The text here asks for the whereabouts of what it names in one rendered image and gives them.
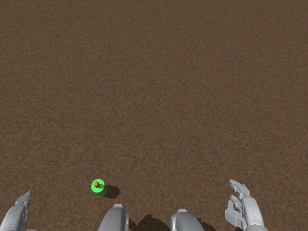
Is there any right robot hand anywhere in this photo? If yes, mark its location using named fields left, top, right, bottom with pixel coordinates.
left=225, top=179, right=265, bottom=231

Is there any bottle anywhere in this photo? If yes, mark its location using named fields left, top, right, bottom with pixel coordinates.
left=91, top=179, right=108, bottom=196

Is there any left robot hand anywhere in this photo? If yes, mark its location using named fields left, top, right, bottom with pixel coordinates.
left=0, top=191, right=38, bottom=231

